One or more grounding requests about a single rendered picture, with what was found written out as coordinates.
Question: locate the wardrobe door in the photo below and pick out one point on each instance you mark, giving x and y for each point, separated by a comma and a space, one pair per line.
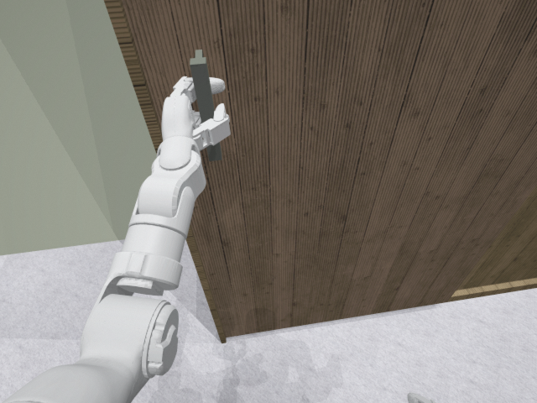
513, 254
377, 147

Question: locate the handle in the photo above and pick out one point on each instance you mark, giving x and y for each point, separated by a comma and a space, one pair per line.
200, 76

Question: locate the robot left upper arm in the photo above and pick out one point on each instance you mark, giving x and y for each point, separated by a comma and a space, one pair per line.
128, 341

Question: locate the left robot hand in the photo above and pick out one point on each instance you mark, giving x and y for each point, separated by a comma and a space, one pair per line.
178, 118

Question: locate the left robot forearm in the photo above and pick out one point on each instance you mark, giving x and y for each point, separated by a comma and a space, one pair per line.
149, 262

